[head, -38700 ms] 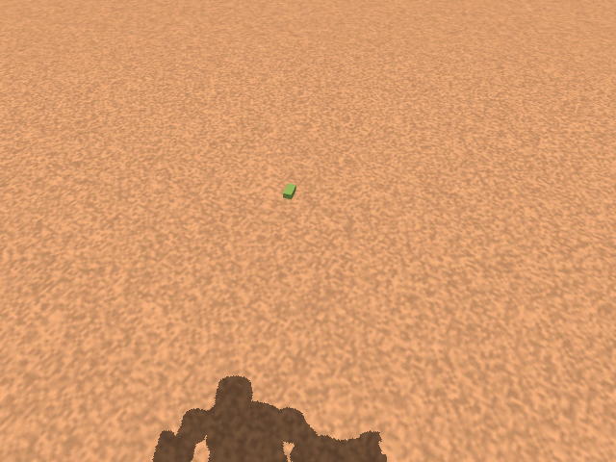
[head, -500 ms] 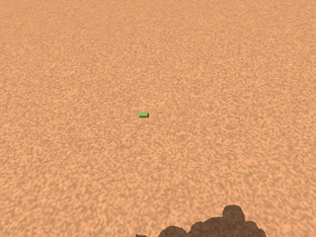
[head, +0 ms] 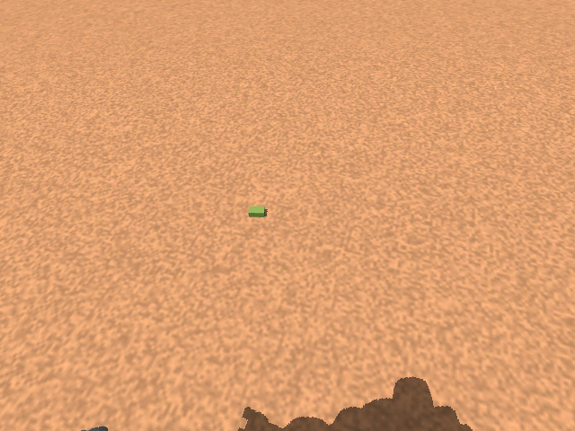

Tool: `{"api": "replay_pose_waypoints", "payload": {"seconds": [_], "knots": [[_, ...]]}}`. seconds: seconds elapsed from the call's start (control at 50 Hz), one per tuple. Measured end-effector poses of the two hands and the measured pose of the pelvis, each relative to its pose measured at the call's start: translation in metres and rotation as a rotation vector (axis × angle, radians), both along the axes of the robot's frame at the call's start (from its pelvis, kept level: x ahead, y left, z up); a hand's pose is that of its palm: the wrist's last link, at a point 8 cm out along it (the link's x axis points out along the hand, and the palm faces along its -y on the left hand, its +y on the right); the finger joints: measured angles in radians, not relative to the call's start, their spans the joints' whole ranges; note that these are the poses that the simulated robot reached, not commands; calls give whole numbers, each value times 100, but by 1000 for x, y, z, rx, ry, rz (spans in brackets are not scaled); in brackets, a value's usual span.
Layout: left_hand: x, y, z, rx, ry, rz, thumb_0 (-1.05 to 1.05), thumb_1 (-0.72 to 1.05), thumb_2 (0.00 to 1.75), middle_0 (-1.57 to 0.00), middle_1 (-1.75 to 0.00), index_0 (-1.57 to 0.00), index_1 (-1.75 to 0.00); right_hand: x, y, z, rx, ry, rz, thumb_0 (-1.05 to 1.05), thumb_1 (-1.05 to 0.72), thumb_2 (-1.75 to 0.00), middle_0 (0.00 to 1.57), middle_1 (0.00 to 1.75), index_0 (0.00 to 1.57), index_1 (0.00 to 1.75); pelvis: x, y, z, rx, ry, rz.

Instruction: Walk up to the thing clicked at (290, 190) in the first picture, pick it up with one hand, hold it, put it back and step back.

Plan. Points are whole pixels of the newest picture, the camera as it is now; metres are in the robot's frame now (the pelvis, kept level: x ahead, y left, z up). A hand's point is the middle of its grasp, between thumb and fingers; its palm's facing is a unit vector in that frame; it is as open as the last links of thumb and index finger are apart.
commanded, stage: step back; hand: left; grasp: from above
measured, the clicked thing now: (256, 211) +1.12 +0.16 -0.75
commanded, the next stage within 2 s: stand in 0.38 s
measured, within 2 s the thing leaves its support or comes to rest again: neither
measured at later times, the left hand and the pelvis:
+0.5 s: hand out of the picture +0.12 +0.29 -0.14, palm faces +0.02 -0.94 -0.34, open 7.4 cm; pelvis +0.04 +0.03 +0.01, yaw +1 degrees
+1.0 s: hand out of the picture +0.10 +0.27 -0.13, palm faces -0.02 -0.94 -0.35, open 7.4 cm; pelvis +0.02 +0.02 +0.02, yaw +0 degrees
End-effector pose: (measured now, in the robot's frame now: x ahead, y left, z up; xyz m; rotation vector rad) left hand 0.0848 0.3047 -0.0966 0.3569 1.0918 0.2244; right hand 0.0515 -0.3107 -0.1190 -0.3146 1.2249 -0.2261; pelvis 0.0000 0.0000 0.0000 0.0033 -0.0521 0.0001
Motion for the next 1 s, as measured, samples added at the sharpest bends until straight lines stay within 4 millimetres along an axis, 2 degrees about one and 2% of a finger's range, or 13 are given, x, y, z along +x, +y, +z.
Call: {"api": "replay_pose_waypoints", "payload": {"seconds": [0.08, 0.24, 0.38, 0.52, 0.62, 0.76, 1.0], "knots": [[2, -1, 4, -7, 8, 13, 0, 90, 89, -21, -30, -20, -30, 18, 5, 0, 13, -5, 34, 0, -91, -90, 21, 30, 21, 30, 7, 4, 4, 6, 12, 12], [11, 26, -7, -10, 47, 53, 0, 90, 89, -21, -30, -20, -30, 34, 29, -2, 6, 18, 52, 0, -91, -90, 21, 30, 21, 30, 20, 21, 0, 26, 18, 20], [24, 34, -10, -29, 60, 58, 0, 90, 89, -20, -30, -20, -30, 58, 46, 8, 18, -1, 50, 0, -90, -90, 21, 30, 21, 30, 33, 27, 6, -8, 24, 17], [32, 28, -7, -56, 81, 45, 0, 90, 89, -20, -30, -20, -30, 89, 53, 20, 22, -75, 73, 0, -90, -90, 21, 30, 21, 30, 38, 31, 14, -4, 16, 8], [33, 21, -4, -64, 90, 31, 0, 90, 89, -20, -30, -20, -30, 100, 50, 25, 24, -102, 74, 0, -90, -90, 21, 30, 21, 30, 37, 30, 18, -3, 13, 8], [27, 16, -1, -59, 99, 26, 0, 90, 89, -20, -30, -20, -30, 93, 43, 27, 28, -92, 62, 0, -90, -90, 21, 30, 21, 30, 34, 25, 21, -3, 8, 7], [11, 13, 2, -44, 128, 25, 0, 90, 89, -20, -30, -20, -30, 48, 33, 19, 36, 5, 27, 0, -90, -90, 21, 30, 21, 30, 25, 18, 22, -5, 15, 8]]}}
